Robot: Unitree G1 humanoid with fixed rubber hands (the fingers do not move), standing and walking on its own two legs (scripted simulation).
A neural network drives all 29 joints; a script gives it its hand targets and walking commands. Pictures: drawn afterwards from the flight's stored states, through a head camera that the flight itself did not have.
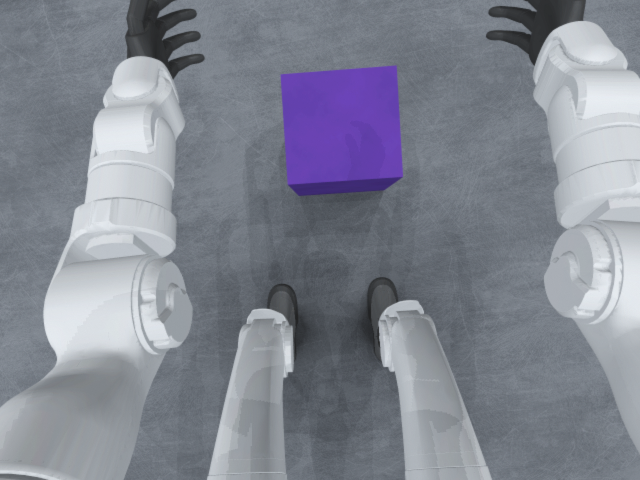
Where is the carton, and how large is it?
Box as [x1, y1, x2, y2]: [280, 65, 402, 195]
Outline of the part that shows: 396,65 280,74 287,181 289,186 298,195 380,190 386,188 402,176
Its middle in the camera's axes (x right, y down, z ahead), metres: +0.04 -0.21 +0.83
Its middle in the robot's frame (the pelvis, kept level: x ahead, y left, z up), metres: +0.55 -0.03 -0.53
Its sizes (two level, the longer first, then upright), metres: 0.210 0.200 0.250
